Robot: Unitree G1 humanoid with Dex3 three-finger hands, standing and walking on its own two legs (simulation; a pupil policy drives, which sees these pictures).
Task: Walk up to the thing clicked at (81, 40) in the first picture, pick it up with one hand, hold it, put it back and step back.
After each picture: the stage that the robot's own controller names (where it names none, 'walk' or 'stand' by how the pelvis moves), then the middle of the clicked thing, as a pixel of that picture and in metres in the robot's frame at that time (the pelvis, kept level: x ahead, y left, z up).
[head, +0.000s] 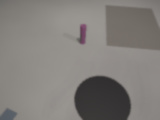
stand; (82, 34) +1.43 -0.06 -0.65
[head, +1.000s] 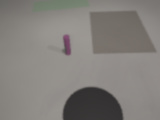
walk; (67, 45) +1.31 +0.19 -0.64
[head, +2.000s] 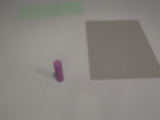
walk; (59, 71) +0.86 +0.22 -0.64
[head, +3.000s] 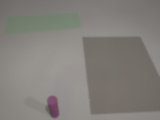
walk; (53, 107) +0.53 +0.17 -0.63
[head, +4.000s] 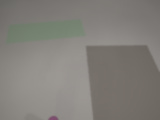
stand; out of the picture +0.39 +0.17 -0.65
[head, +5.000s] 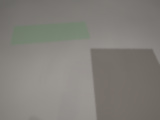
stand; out of the picture +0.37 +0.14 -0.65
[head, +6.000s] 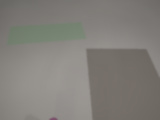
stand; out of the picture +0.40 +0.15 -0.66
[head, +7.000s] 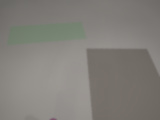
stand; out of the picture +0.39 +0.16 -0.66
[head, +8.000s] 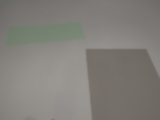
stand; out of the picture +0.38 +0.17 -0.66
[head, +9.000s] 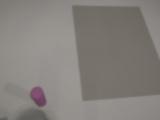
go down; (39, 97) +0.41 +0.19 -0.54
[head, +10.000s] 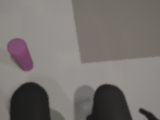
go down; (22, 57) +0.46 +0.25 -0.27
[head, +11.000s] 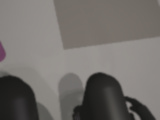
close in; out of the picture +0.44 +0.27 -0.21
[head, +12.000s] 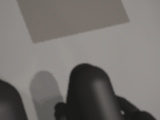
close; out of the picture +0.42 +0.30 -0.15
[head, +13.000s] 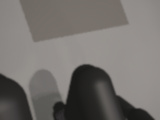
lift; out of the picture +0.39 +0.30 -0.15
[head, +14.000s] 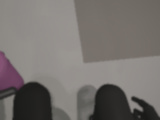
lift; (3, 76) +0.32 +0.23 -0.02
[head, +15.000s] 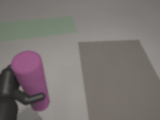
hold; (34, 86) +0.31 +0.14 +0.07
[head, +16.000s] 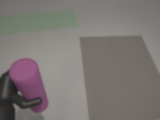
hold; (33, 90) +0.31 +0.15 +0.03
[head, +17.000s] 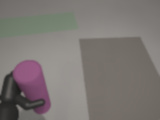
crouch; (36, 91) +0.31 +0.14 +0.03
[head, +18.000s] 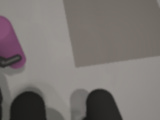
crouch; (8, 48) +0.43 +0.20 -0.05
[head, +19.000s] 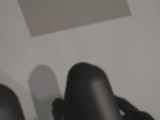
lower; out of the picture +0.41 +0.31 -0.17
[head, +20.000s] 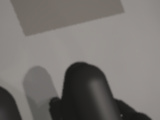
lower; out of the picture +0.42 +0.31 -0.16
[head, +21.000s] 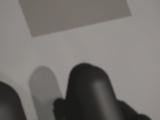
lower; out of the picture +0.40 +0.30 -0.16
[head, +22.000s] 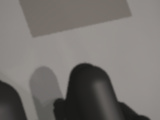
lower; out of the picture +0.40 +0.30 -0.16
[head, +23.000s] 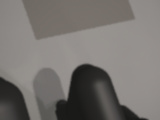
loosen; out of the picture +0.39 +0.26 -0.16
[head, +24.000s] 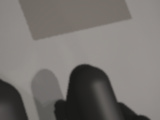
withdraw; out of the picture +0.40 +0.27 -0.17
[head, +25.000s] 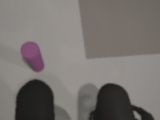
walk; (34, 59) +0.44 +0.21 -0.28
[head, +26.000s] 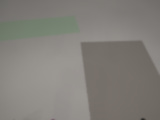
stand; out of the picture +0.37 +0.15 -0.59
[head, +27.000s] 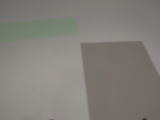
stand; out of the picture +0.37 +0.16 -0.60
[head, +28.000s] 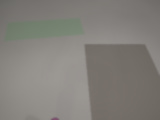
stand; out of the picture +0.38 +0.15 -0.63
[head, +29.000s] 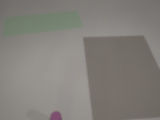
walk; out of the picture +0.39 +0.14 -0.65
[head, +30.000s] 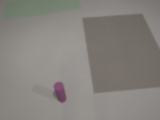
walk; (60, 93) +0.55 +0.17 -0.64
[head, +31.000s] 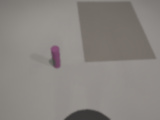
walk; (56, 57) +0.87 +0.16 -0.63
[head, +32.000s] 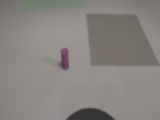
stand; (65, 59) +1.00 +0.14 -0.64
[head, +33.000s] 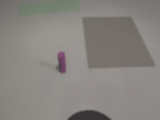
stand; (62, 63) +1.00 +0.15 -0.66
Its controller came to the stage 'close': yes
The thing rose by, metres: 0.67
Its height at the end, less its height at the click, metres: +0.00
